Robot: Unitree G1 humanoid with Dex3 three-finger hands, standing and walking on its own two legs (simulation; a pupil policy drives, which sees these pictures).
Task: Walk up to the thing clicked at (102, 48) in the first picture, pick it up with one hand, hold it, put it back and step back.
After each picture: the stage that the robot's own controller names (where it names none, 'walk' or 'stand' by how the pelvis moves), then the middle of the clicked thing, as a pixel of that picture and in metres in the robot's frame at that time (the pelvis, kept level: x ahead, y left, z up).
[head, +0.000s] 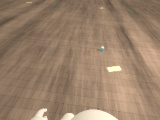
stand; (102, 49) +1.60 -0.29 -0.72
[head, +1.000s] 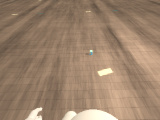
walk; (91, 52) +1.47 +0.08 -0.69
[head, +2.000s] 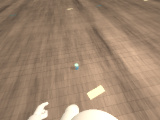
walk; (76, 66) +0.93 +0.29 -0.71
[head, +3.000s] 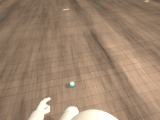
walk; (72, 85) +0.55 +0.25 -0.70
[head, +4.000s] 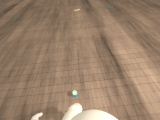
stand; (75, 93) +0.41 +0.23 -0.71
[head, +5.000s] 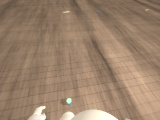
stand; (69, 101) +0.32 +0.20 -0.71
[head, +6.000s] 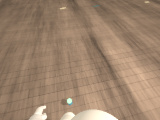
stand; (69, 101) +0.29 +0.21 -0.71
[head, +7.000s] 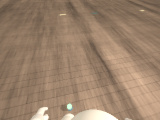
stand; (69, 107) +0.27 +0.19 -0.72
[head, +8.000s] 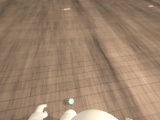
stand; (71, 102) +0.29 +0.18 -0.72
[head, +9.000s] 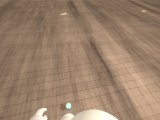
stand; (68, 106) +0.27 +0.19 -0.72
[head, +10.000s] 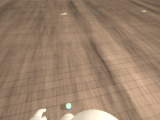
stand; (68, 106) +0.27 +0.19 -0.72
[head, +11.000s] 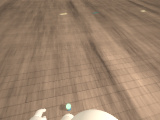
go down; (68, 107) +0.27 +0.19 -0.72
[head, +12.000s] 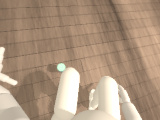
go down; (61, 68) +0.34 +0.23 -0.30
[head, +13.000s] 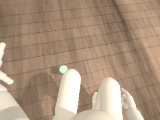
approach; (64, 70) +0.33 +0.23 -0.29
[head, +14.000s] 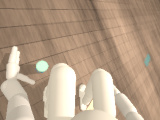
close in; (41, 67) +0.31 +0.25 -0.21
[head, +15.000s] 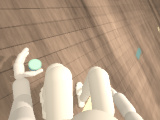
close; (34, 67) +0.33 +0.26 -0.21
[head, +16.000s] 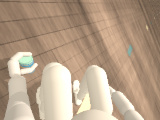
close; (27, 64) +0.34 +0.27 -0.21
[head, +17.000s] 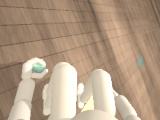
lift; (38, 69) +0.28 +0.27 -0.19
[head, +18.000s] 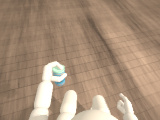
lift; (59, 75) +0.30 +0.19 +0.01
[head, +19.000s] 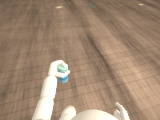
hold; (63, 73) +0.33 +0.18 +0.02
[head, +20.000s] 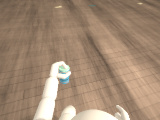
hold; (64, 74) +0.33 +0.18 +0.01
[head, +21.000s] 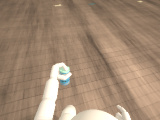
hold; (64, 75) +0.32 +0.17 +0.00
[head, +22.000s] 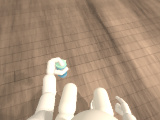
crouch; (61, 69) +0.35 +0.20 -0.06
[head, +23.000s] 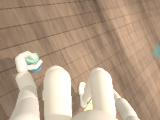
lower; (34, 63) +0.35 +0.28 -0.21
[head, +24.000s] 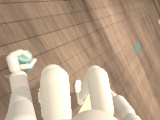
lower; (26, 61) +0.35 +0.29 -0.21
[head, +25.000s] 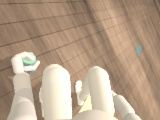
lower; (30, 63) +0.34 +0.28 -0.21
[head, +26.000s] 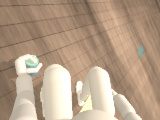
lower; (32, 66) +0.32 +0.27 -0.22
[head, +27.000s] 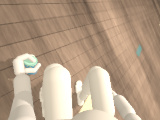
loosen; (31, 65) +0.33 +0.27 -0.21
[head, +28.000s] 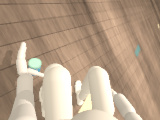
withdraw; (34, 67) +0.32 +0.25 -0.22
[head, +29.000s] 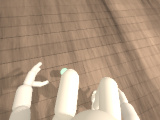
walk; (64, 73) +0.33 +0.21 -0.31
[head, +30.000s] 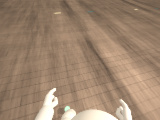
stand; (67, 110) +0.24 +0.18 -0.65
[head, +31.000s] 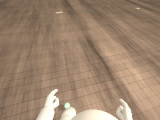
stand; (67, 106) +0.27 +0.20 -0.66
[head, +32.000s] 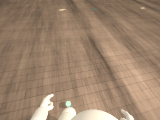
stand; (68, 104) +0.27 +0.19 -0.68
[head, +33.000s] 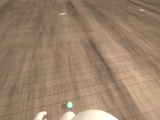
walk; (70, 105) +0.28 +0.18 -0.72
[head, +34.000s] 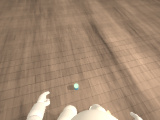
walk; (76, 86) +0.41 +0.12 -0.70
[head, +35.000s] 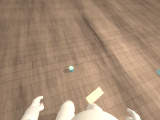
walk; (71, 69) +0.68 +0.21 -0.70
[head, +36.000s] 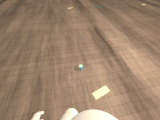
stand; (80, 67) +0.91 +0.19 -0.71
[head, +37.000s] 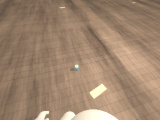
stand; (76, 67) +0.90 +0.22 -0.72
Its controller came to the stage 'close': yes
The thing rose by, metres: 0.71
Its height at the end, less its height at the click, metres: +0.00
